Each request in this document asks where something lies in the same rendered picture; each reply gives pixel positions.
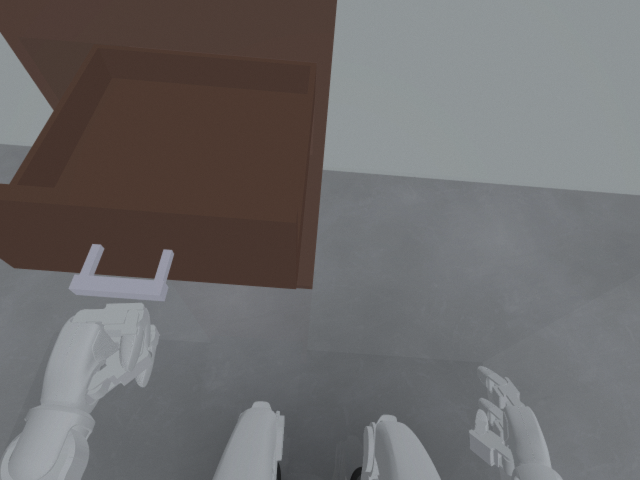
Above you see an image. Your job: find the left robot forearm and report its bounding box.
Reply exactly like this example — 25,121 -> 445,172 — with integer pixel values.
0,405 -> 95,480

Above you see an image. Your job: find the left robot thigh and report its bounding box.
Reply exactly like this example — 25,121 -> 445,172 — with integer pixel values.
212,407 -> 285,480

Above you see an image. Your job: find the robot left hand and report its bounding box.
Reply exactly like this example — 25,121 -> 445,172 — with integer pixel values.
40,303 -> 160,414

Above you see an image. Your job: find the robot right hand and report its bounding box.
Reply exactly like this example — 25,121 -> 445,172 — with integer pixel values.
469,366 -> 552,477

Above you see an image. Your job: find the cabinet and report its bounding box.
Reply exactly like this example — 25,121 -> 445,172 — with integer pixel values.
0,0 -> 337,289

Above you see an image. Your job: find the robot thigh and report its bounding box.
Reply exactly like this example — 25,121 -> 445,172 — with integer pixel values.
212,407 -> 285,480
363,421 -> 441,480

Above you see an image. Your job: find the right robot thigh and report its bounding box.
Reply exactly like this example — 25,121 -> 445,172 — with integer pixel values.
363,421 -> 441,480

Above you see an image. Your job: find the handle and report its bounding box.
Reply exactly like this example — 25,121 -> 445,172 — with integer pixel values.
68,244 -> 174,301

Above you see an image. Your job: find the drawer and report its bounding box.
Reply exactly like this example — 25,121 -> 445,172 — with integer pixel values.
0,44 -> 317,289

